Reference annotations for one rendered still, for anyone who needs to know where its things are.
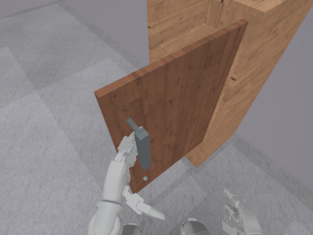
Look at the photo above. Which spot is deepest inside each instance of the left robot thigh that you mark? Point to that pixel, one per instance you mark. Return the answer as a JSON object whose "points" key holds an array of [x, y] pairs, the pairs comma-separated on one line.
{"points": [[130, 229]]}

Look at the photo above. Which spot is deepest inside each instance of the right robot hand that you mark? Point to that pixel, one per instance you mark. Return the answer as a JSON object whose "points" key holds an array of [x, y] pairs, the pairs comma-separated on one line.
{"points": [[244, 220]]}

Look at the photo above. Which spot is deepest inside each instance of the left robot hand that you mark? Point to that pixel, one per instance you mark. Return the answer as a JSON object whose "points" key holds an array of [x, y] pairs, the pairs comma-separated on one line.
{"points": [[118, 174]]}

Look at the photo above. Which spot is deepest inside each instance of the handle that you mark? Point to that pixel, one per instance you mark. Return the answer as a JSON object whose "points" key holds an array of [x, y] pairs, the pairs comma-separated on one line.
{"points": [[143, 145]]}

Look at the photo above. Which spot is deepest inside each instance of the cupboard door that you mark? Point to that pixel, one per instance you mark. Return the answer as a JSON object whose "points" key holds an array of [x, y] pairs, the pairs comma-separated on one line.
{"points": [[173, 98]]}

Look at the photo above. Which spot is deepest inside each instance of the left robot forearm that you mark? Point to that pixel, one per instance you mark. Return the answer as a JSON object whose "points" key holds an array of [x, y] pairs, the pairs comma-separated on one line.
{"points": [[107, 220]]}

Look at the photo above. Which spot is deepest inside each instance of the robot right shin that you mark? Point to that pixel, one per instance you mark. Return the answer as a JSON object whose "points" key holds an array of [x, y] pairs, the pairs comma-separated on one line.
{"points": [[191, 219]]}

